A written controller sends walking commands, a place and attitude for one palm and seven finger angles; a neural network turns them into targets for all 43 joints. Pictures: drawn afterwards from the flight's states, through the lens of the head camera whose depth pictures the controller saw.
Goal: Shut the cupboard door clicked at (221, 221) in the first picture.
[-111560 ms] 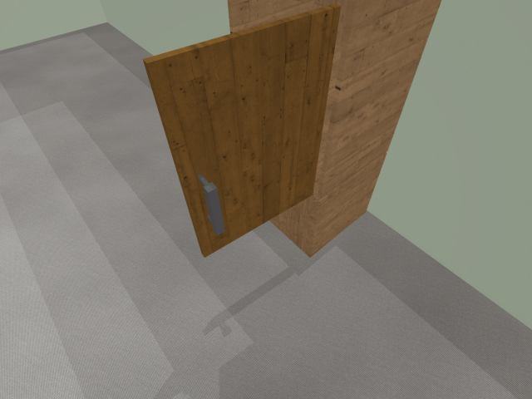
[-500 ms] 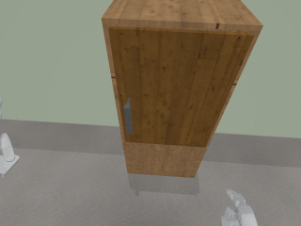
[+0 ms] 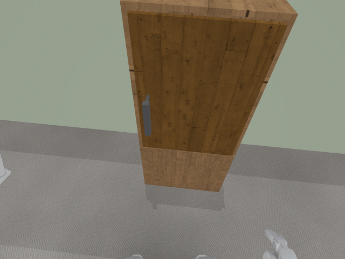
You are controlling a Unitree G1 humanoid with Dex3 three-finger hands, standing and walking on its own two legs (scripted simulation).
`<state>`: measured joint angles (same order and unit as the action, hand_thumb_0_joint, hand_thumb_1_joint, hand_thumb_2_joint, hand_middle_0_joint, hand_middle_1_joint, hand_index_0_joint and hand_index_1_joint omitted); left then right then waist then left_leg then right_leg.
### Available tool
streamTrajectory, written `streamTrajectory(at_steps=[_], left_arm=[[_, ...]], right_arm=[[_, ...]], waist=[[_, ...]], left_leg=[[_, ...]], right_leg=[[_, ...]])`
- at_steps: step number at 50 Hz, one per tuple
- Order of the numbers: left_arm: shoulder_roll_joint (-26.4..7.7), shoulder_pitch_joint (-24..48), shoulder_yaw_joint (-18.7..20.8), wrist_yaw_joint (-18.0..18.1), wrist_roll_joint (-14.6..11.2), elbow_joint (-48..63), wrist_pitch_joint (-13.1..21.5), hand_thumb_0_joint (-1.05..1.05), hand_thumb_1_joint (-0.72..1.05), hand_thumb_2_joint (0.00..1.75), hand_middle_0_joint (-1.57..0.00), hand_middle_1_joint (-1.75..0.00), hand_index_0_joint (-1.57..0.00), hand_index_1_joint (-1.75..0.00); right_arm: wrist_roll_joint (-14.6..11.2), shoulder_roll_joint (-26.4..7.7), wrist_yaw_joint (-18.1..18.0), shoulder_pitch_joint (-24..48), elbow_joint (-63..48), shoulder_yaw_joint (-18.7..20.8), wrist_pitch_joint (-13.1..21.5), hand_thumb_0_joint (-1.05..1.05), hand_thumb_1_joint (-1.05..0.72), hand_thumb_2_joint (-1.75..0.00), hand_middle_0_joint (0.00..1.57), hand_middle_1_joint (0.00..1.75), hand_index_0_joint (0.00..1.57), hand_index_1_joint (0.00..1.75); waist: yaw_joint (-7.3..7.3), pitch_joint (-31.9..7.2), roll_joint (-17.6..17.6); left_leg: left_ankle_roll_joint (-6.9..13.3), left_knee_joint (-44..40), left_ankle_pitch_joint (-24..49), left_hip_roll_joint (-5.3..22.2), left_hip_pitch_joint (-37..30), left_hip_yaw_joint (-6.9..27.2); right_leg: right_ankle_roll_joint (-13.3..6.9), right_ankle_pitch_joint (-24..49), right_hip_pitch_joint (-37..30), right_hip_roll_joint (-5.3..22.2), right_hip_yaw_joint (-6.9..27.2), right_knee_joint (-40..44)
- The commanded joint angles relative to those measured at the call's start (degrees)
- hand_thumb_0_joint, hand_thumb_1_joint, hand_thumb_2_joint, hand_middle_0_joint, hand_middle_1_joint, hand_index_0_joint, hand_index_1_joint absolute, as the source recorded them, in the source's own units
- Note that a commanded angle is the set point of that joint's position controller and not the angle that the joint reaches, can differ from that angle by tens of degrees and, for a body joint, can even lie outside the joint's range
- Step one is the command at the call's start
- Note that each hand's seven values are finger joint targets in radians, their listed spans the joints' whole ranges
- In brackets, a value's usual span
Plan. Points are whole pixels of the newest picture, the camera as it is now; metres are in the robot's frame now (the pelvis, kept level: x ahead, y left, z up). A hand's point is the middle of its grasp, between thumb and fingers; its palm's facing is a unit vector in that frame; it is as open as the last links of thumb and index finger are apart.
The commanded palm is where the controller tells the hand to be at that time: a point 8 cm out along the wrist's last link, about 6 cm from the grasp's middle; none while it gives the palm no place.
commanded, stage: step back with the hand held close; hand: left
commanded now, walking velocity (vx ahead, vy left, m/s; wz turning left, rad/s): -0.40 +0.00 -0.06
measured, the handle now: (147, 115) +0.63 +0.09 -0.09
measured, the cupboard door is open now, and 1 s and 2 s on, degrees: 0 0 0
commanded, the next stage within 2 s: stop stepping back and stand still in 0.24 s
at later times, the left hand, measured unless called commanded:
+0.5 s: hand out of the picture +0.11 +0.26 +0.19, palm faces +0.49 -0.76 -0.41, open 7.4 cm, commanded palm +0.06 +0.28 +0.20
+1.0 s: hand out of the picture +0.09 +0.25 +0.17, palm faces +0.38 -0.82 -0.43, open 7.4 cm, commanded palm +0.03 +0.28 +0.20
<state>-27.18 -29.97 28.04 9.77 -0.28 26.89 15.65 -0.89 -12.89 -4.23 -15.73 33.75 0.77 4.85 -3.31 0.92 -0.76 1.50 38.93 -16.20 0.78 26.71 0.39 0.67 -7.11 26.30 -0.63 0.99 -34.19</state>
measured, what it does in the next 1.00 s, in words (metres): walks backwards: left foot, then right foot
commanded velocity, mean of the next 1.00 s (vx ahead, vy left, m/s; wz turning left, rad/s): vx -0.06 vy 0.02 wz -0.05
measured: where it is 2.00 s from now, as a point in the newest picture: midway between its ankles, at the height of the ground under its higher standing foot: outside the picture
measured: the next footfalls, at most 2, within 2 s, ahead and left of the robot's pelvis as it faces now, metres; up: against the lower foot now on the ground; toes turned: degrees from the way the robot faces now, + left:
left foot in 0.26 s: +0.05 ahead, +0.13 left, +0.00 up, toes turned +5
right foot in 0.52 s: -0.13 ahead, -0.13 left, +0.00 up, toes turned -3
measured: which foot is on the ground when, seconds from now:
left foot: down 0.00-0.12, up 0.14-0.24, down 0.26-0.54, up 0.56-0.64, down 0.66-1.00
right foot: down 0.00-0.26, up 0.28-0.50, down 0.52-1.00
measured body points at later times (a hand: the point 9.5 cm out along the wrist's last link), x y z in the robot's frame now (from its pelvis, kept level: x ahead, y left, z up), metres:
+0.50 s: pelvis -0.09 -0.02 +0.01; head -0.08 +0.01 +0.46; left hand +0.08 +0.30 +0.21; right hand +0.08 -0.22 -0.06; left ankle +0.01 +0.12 -0.72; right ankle -0.16 -0.13 -0.71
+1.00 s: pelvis -0.12 -0.01 +0.02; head -0.13 +0.01 +0.47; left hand +0.06 +0.29 +0.20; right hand -0.01 -0.27 -0.06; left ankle -0.05 +0.10 -0.72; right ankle -0.17 -0.13 -0.72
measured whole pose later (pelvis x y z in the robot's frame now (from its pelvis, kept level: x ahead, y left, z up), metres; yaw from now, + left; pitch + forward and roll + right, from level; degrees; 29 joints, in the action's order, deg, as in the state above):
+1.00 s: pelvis -0.12 -0.01 +0.02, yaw -3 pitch +0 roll -1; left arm -23.2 -33.4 24.0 9.3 -2.7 26.2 11.8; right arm -0.1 -12.9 -4.6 -17.0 37.1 -0.2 6.2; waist -2.3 -2.5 -1.4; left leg 0.8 28.9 -9.4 1.5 20.1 -2.5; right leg 0.1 -18.9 9.2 -0.8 0.1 -27.8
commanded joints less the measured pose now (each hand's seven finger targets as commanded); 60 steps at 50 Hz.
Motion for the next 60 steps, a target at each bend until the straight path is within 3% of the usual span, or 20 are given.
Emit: streamTrajectory(at_steps=[1,5,7,9,11,12,13,14,17,23,24,26,27,29,31,34,37,43,51,60], left_arm=[[-7.85,1.78,7.37,1.25,0.45,11.25,3.58,0.00,0.90,0.90,-0.20,-0.30,-0.20,-0.30],[-8.89,3.34,6.65,1.71,-0.71,13.09,3.04,0.00,0.90,0.90,-0.20,-0.30,-0.20,-0.30],[-9.63,7.69,5.01,2.33,-1.31,14.93,2.24,0.00,0.90,0.90,-0.20,-0.30,-0.20,-0.30],[-9.31,9.21,3.87,2.32,-1.34,14.44,1.85,0.00,0.90,0.90,-0.20,-0.30,-0.20,-0.30],[-8.87,9.30,3.67,2.03,-1.98,14.44,2.07,0.00,0.90,0.90,-0.20,-0.30,-0.20,-0.30],[-8.59,9.40,3.97,2.04,-2.09,15.11,2.63,0.00,0.90,0.90,-0.20,-0.30,-0.20,-0.30],[-6.41,8.07,4.66,2.59,-1.27,15.70,3.19,0.00,0.90,0.90,-0.20,-0.30,-0.20,-0.30],[-7.52,9.61,5.78,2.86,-0.64,14.82,2.55,0.00,0.90,0.90,-0.20,-0.30,-0.20,-0.30],[-6.97,5.24,5.43,1.41,-3.35,12.65,1.99,0.00,0.90,0.90,-0.20,-0.30,-0.20,-0.30],[-4.29,4.62,1.13,0.84,-2.06,15.99,0.33,0.00,0.90,0.90,-0.20,-0.30,-0.20,-0.30],[-5.53,6.46,1.38,0.87,-1.56,15.84,-0.10,0.00,0.90,0.90,-0.20,-0.30,-0.20,-0.30],[-9.28,10.29,3.31,1.17,-1.86,14.66,-0.45,0.00,0.90,0.90,-0.20,-0.30,-0.20,-0.30],[-12.81,11.49,5.69,1.84,-1.72,15.03,0.02,0.00,0.90,0.90,-0.20,-0.30,-0.20,-0.30],[-10.42,10.38,4.27,2.32,-1.70,13.35,0.03,0.00,0.90,0.90,-0.20,-0.30,-0.20,-0.30],[-9.66,4.13,5.85,2.08,-1.91,12.61,-0.68,0.00,0.90,0.90,-0.20,-0.30,-0.20,-0.30],[-8.19,0.36,5.28,0.84,-2.96,9.09,-1.14,0.00,0.90,0.90,-0.20,-0.30,-0.20,-0.30],[-8.65,-2.27,6.07,0.66,-2.92,7.14,-0.97,0.00,0.90,0.90,-0.20,-0.30,-0.20,-0.30],[-7.17,-0.27,3.32,0.58,-2.82,9.39,0.18,0.00,0.90,0.90,-0.20,-0.30,-0.20,-0.30],[-6.93,3.66,3.27,1.32,-1.72,14.12,0.54,0.00,0.90,0.90,-0.20,-0.30,-0.20,-0.30],[-4.25,0.54,1.01,0.72,-2.80,6.34,-1.86,0.00,0.90,0.90,-0.20,-0.30,-0.20,-0.30]], right_arm=[[0.23,-8.49,-0.62,7.11,-9.71,3.50,4.45,0.00,-0.90,-0.90,0.20,0.30,0.20,0.30],[1.15,-6.27,0.79,5.71,-7.86,3.55,4.00,0.00,-0.90,-0.90,0.20,0.30,0.20,0.30],[1.25,-5.46,1.71,4.80,-5.83,3.62,2.44,0.00,-0.90,-0.90,0.20,0.30,0.20,0.30],[1.07,-4.77,1.57,4.48,-5.41,3.21,1.40,0.00,-0.90,-0.90,0.20,0.30,0.20,0.30],[0.72,-5.71,0.75,4.75,-6.25,2.96,1.59,0.00,-0.90,-0.90,0.20,0.30,0.20,0.30],[0.75,-7.53,-0.14,5.54,-6.52,2.96,2.08,0.00,-0.90,-0.90,0.20,0.30,0.20,0.30],[1.14,-8.65,-0.99,7.00,-7.10,2.78,3.19,0.00,-0.90,-0.90,0.20,0.30,0.20,0.30],[2.15,-5.45,-1.30,6.62,-6.16,3.00,4.07,0.00,-0.90,-0.90,0.20,0.30,0.20,0.30],[0.68,-6.70,0.78,8.58,-5.49,5.84,5.53,0.00,-0.90,-0.90,0.20,0.30,0.20,0.30],[0.96,-6.08,0.84,6.49,-6.24,1.68,7.00,0.00,-0.90,-0.90,0.20,0.30,0.20,0.30],[1.11,-5.93,0.86,6.19,-5.93,1.34,6.89,0.00,-0.90,-0.90,0.20,0.30,0.20,0.30],[1.50,-4.77,0.79,6.22,-5.41,1.09,6.15,0.00,-0.90,-0.90,0.20,0.30,0.20,0.30],[2.42,-5.33,0.70,7.49,-4.82,0.65,5.95,0.00,-0.90,-0.90,0.20,0.30,0.20,0.30],[0.53,-4.24,0.05,6.78,-5.08,0.71,6.17,0.00,-0.90,-0.90,0.20,0.30,0.20,0.30],[0.49,-4.64,-0.07,6.70,-5.66,0.70,4.86,0.00,-0.90,-0.90,0.20,0.30,0.20,0.30],[-0.15,-5.80,-0.26,6.88,-6.15,0.76,4.06,0.00,-0.90,-0.90,0.20,0.30,0.20,0.30],[0.42,-6.46,-0.42,7.12,-5.88,0.88,3.37,0.00,-0.90,-0.90,0.20,0.30,0.20,0.30],[0.55,-6.37,-0.27,7.37,-6.70,1.49,3.83,0.00,-0.90,-0.90,0.20,0.30,0.20,0.30],[1.27,-6.56,-1.55,6.96,-6.36,0.96,6.49,0.00,-0.90,-0.90,0.20,0.30,0.20,0.30],[1.13,-5.47,-0.40,7.39,-5.03,0.78,5.24,0.00,-0.90,-0.90,0.20,0.30,0.20,0.30]], waist=[[3.01,-4.24,6.59],[2.18,-5.09,-4.55],[1.12,-7.00,-10.82],[0.43,-8.06,-12.91],[0.01,-4.50,-5.27],[0.14,-1.84,8.88],[0.95,-1.92,24.55],[1.66,-2.35,18.05],[3.68,-11.63,11.95],[2.67,-4.34,14.02],[2.50,-4.27,10.23],[2.13,-4.06,-2.56],[2.36,-5.54,-1.96],[2.75,-10.92,-7.32],[2.41,-11.30,-4.03],[2.26,-7.74,2.37],[2.28,-5.38,7.00],[1.57,-0.89,1.94],[2.39,-4.98,14.29],[2.31,-5.49,-1.74]], left_leg=[[4.78,-16.03,-31.21,5.69,30.38,5.51],[0.19,3.44,-19.96,-0.36,8.14,0.04],[-1.79,14.40,-11.72,-2.10,-7.95,-2.04],[-1.39,14.10,-9.90,-1.56,-15.07,-1.88],[0.41,-5.45,-12.23,0.69,-14.96,1.81],[3.38,-19.19,-20.28,7.61,-5.63,10.55],[8.23,-31.66,-27.73,21.03,12.41,23.94],[9.46,-30.11,-13.04,23.26,11.81,22.59],[5.90,-20.80,-5.16,18.76,0.31,6.71],[1.00,-22.15,-22.09,11.81,-0.56,3.45],[-0.60,-17.70,-19.73,8.81,-2.32,-0.19],[-3.41,1.04,-7.77,2.18,-6.23,-4.25],[-2.89,4.89,-2.87,2.40,-7.01,-2.50],[-2.39,4.37,2.38,0.73,-4.25,-1.84],[-1.48,-3.74,8.61,0.42,-7.44,-2.74],[-0.40,-10.79,20.03,3.28,-13.75,-0.09],[0.21,-10.95,19.16,4.68,-12.18,1.39],[-0.69,-12.48,-1.69,2.82,-11.14,1.51],[0.50,-27.91,-16.18,7.79,-7.89,7.92],[-1.40,-12.04,2.40,2.40,-15.30,-0.27]], right_leg=[[-0.27,-5.00,-28.64,0.03,8.62,-4.50],[-5.77,-21.51,-3.55,11.29,22.36,15.19],[-7.53,-31.51,10.25,16.24,22.30,25.32],[-5.74,-31.16,14.95,14.49,15.19,24.71],[-1.92,-27.53,14.89,8.04,8.38,15.06],[-0.01,-24.94,10.52,2.27,4.72,0.46],[2.21,-16.28,-3.76,-5.02,-0.82,-22.83],[1.33,-18.19,-2.38,-4.32,2.86,-35.91],[1.21,-20.64,-3.99,-3.91,1.13,-32.93],[0.50,-16.90,-13.88,-3.19,-6.17,4.61],[-1.10,-17.25,-13.72,-1.27,-3.71,10.77],[-8.23,-20.41,-4.54,10.83,14.00,20.65],[-10.22,-7.71,-4.39,16.33,17.55,20.80],[-8.38,18.46,-16.85,13.94,13.35,10.94],[-5.87,25.82,-19.31,11.31,7.56,5.75],[-1.29,10.53,-14.02,4.41,2.59,6.08],[-1.08,5.54,-11.89,3.43,2.22,8.60],[-3.30,-17.59,-6.21,5.32,5.87,16.96],[-0.47,-11.24,-16.01,-1.71,-2.05,7.05],[-2.94,-8.14,-8.45,4.17,6.94,19.57]])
